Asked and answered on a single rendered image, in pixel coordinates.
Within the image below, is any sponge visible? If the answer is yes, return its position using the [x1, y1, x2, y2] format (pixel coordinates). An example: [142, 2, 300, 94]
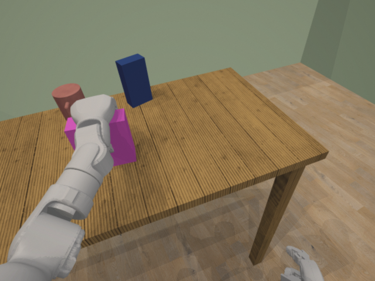
[64, 108, 137, 166]

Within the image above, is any table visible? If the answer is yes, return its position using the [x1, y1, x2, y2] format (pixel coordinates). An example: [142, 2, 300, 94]
[0, 67, 329, 266]

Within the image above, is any robot left forearm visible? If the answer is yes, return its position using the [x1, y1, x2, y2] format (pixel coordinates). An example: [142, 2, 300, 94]
[7, 116, 114, 262]

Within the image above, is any robot right hand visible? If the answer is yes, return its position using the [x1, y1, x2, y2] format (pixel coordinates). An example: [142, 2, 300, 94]
[281, 246, 324, 281]

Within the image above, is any left robot upper arm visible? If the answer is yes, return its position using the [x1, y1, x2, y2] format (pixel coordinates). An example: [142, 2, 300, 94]
[0, 212, 85, 281]

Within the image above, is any robot left hand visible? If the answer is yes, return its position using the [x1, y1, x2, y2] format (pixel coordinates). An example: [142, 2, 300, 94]
[70, 94, 118, 153]

